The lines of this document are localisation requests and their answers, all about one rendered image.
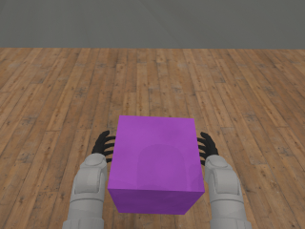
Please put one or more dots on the carton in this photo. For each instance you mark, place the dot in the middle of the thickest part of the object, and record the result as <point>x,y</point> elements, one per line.
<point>156,167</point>

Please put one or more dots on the robot right hand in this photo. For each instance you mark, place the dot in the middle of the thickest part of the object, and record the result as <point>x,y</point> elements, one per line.
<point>209,147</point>

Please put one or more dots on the right robot forearm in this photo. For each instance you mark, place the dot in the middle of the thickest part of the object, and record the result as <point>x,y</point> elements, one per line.
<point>225,194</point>

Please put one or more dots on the left robot forearm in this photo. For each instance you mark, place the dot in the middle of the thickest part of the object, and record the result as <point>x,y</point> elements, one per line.
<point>88,194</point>

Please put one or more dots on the robot left hand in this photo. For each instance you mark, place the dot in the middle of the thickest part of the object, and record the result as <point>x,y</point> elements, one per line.
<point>100,146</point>

